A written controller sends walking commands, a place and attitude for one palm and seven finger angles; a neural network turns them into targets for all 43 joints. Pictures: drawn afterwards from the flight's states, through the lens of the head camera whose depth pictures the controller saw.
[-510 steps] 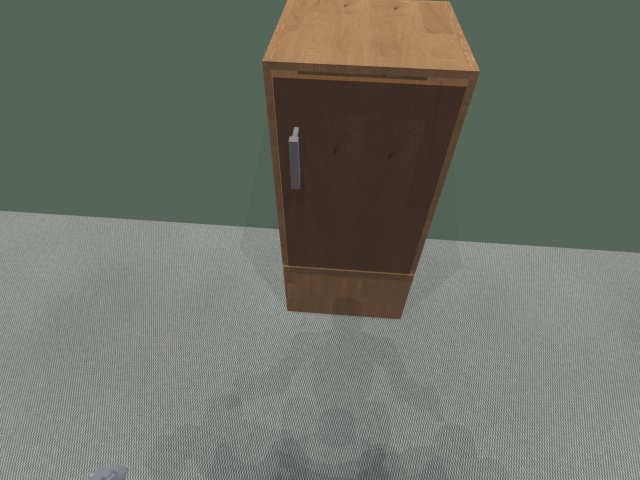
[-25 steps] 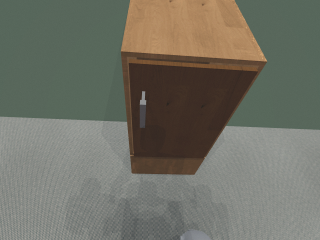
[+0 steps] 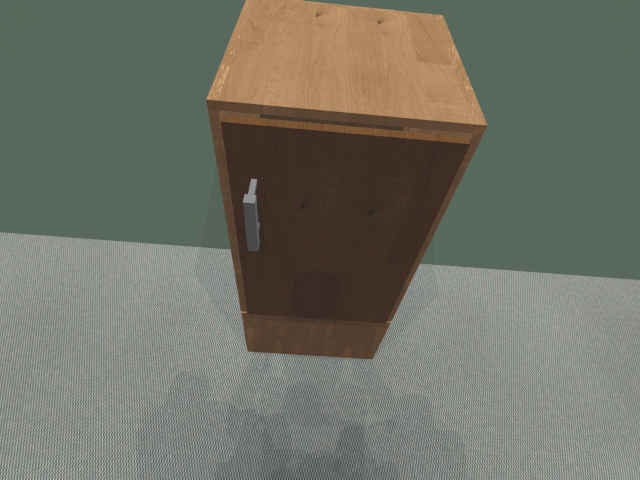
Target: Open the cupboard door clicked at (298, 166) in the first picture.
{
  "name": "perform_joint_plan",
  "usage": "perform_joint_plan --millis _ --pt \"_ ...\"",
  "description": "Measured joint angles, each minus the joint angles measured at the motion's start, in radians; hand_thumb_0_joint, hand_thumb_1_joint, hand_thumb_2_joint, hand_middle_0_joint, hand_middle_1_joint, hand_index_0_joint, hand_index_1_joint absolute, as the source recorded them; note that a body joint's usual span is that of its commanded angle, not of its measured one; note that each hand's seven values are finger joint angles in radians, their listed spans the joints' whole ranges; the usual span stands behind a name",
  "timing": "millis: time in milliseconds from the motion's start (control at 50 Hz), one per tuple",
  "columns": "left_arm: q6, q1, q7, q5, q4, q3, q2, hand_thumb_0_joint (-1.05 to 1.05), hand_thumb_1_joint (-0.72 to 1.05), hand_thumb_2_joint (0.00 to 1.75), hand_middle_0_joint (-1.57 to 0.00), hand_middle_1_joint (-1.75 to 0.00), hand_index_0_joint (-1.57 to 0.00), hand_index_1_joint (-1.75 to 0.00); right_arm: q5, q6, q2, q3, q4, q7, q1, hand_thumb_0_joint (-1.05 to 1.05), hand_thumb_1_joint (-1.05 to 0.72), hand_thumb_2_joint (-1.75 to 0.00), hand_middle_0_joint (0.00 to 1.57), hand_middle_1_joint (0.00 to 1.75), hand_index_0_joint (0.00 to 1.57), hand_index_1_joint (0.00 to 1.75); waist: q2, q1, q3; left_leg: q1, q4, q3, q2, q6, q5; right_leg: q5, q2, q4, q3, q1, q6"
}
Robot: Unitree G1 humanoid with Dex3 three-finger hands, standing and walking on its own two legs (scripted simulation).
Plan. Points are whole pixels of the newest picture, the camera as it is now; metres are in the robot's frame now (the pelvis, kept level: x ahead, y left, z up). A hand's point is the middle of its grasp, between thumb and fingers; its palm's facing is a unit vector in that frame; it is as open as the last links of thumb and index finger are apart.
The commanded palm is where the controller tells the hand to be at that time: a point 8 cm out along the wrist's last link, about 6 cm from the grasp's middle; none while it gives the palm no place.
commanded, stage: come to a stop and stand still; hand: left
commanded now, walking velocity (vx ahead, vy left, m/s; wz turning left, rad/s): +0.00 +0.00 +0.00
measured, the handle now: (253, 216) +0.52 +0.16 -0.04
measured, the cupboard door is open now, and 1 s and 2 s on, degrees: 0 0 0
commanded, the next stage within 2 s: look again from close up in 0.72 s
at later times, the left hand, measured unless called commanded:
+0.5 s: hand out of the picture +0.03 +0.23 -0.17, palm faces +0.03 -0.97 -0.26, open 7.4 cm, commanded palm none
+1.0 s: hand out of the picture -0.04 +0.22 -0.18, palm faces -0.01 -0.98 -0.21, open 7.4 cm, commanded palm none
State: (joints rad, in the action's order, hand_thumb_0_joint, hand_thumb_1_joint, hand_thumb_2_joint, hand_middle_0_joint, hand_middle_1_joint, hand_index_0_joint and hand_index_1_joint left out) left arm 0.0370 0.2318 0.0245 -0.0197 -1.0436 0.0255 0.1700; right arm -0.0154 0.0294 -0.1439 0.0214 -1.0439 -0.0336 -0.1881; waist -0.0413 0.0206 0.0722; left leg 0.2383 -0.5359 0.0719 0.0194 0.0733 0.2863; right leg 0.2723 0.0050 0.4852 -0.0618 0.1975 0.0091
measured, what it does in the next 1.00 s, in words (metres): stands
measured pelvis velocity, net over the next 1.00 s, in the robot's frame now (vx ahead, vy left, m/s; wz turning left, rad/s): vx -0.04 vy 0.03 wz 0.00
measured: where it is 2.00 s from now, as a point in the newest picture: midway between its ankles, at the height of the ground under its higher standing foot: outside the picture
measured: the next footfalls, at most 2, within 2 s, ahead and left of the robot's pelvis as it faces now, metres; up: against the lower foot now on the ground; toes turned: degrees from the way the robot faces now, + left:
none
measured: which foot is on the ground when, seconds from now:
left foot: down 0.00-1.00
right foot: down 0.00-1.00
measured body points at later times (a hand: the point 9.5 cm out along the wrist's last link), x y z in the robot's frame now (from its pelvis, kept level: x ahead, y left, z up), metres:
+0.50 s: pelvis -0.01 +0.02 +0.00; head -0.03 +0.03 +0.45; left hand +0.03 +0.28 -0.15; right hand +0.07 -0.24 -0.13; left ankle +0.00 +0.07 -0.74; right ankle -0.01 -0.12 -0.74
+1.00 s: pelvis -0.04 +0.03 +0.01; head -0.05 +0.05 +0.46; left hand -0.04 +0.28 -0.16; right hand -0.02 -0.23 -0.13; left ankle +0.00 +0.07 -0.74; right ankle -0.01 -0.12 -0.74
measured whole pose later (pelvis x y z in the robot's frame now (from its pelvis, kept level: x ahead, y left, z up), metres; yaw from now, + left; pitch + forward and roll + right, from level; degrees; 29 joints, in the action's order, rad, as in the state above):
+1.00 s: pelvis -0.04 +0.03 +0.01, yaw +0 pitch -3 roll -1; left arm 0.01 0.32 0.03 -0.03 -1.08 -0.01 0.23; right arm -0.01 0.01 -0.22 0.01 -1.09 0.00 -0.27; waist -0.03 0.00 0.01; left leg 0.18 -0.38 0.09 0.08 0.11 0.15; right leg 0.16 0.06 0.38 -0.04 0.17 0.04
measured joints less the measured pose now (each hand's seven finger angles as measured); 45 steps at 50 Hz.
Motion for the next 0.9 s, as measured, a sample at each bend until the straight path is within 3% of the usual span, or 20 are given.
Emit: perform_joint_plan --millis 120,200,320,620,900 --pt "-0.022 0.025 0.001 -0.005 -0.017 -0.019 0.001 0.01 0.92 0.9 -0.21 -0.3 -0.2 -0.3 0.0 -0.007 -0.014 -0.011 -0.004 0.008 -0.003 0.0 -0.94 -0.9 0.2 0.3 0.2 0.3 0.011 0.002 -0.018 -0.039 0.095 -0.001 0.028 0.005 -0.051 -0.03 0.024 -0.058 -0.001 -0.025 0.006" --pt "-0.036 0.069 0.009 -0.009 0.028 -0.021 0.023 0.01 0.92 0.9 -0.21 -0.3 -0.2 -0.3 -0.006 -0.034 -0.038 -0.012 0.071 0.014 -0.042 0.01 -0.93 -0.9 0.2 0.3 0.2 0.3 0.027 -0.019 -0.04 -0.008 0.04 -0.014 0.037 0.012 -0.028 0.0 0.036 -0.004 -0.015 -0.002 0.009" --pt "-0.026 0.088 0.012 -0.01 0.061 -0.016 0.06 0.01 0.91 0.9 -0.2 -0.3 -0.2 -0.3 -0.007 -0.029 -0.064 -0.011 0.109 0.011 -0.059 0.01 -0.91 -0.9 0.2 0.3 0.2 0.3 0.034 -0.02 -0.076 -0.006 -0.008 -0.006 0.034 0.019 0.005 0.023 0.035 0.036 -0.007 0.0 0.014" --pt "-0.034 0.034 0.001 -0.005 0.056 -0.03 0.086 0.01 0.91 0.9 -0.2 -0.3 -0.2 -0.3 -0.002 -0.031 -0.106 -0.019 0.048 0.027 -0.038 0.01 -0.91 -0.9 0.2 0.3 0.2 0.3 0.026 -0.021 -0.078 -0.051 0.085 0.011 0.044 0.031 -0.069 -0.052 0.041 -0.047 0.009 -0.036 0.025" --pt "-0.032 0.067 0.003 -0.009 -0.015 -0.036 0.072 0.01 0.91 0.9 -0.2 -0.3 -0.2 -0.3 0.003 -0.025 -0.094 -0.014 -0.03 0.03 -0.069 0.01 -0.9 -0.9 0.2 0.3 0.2 0.3 0.011 -0.026 -0.065 -0.062 0.151 0.018 0.056 0.039 -0.123 -0.101 0.051 -0.096 0.017 -0.038 0.032"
